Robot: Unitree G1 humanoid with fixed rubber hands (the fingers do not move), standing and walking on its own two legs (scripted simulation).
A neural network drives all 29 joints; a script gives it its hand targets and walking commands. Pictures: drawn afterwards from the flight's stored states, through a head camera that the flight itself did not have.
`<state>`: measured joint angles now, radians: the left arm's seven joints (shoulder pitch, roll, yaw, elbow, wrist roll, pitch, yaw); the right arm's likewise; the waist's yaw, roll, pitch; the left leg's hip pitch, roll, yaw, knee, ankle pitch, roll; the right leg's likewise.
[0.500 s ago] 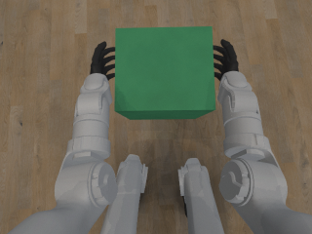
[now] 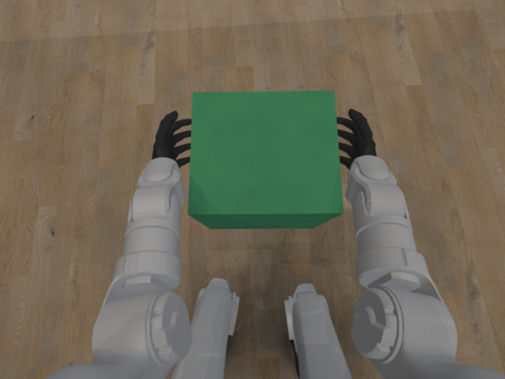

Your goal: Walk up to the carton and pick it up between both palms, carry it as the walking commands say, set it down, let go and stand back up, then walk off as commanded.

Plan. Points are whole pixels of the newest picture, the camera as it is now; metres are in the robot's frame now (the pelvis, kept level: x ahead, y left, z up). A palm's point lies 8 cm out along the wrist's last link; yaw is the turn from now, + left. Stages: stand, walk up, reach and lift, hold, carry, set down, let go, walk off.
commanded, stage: reach and lift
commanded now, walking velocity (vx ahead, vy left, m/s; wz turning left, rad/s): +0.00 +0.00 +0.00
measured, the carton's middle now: (262, 171) +0.46 +0.01 -0.12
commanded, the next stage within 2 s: none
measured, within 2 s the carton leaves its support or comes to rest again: neither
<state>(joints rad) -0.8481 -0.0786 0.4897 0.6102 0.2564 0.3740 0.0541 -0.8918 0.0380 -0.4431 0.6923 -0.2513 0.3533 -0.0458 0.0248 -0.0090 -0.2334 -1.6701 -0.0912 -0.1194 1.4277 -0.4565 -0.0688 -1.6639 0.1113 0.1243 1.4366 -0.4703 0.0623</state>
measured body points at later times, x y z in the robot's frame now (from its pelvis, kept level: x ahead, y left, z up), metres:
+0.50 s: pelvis +0.02 +0.00 +0.07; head +0.20 +0.00 +0.48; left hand +0.43 +0.17 +0.02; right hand +0.45 -0.14 +0.02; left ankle +0.08 +0.14 -0.55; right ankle +0.08 -0.13 -0.55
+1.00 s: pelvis +0.04 +0.00 +0.13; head +0.17 +0.00 +0.56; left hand +0.41 +0.16 +0.09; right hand +0.43 -0.14 +0.09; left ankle +0.08 +0.14 -0.55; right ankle +0.08 -0.13 -0.55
